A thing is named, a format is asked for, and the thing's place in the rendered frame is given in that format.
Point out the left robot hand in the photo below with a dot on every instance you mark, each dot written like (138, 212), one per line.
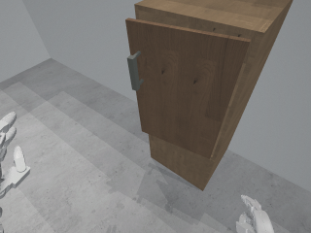
(15, 175)

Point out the handle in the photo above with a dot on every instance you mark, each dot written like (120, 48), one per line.
(133, 71)

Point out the right robot hand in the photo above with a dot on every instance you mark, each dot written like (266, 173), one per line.
(258, 222)

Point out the cupboard door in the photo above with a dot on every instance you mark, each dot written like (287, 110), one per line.
(189, 77)

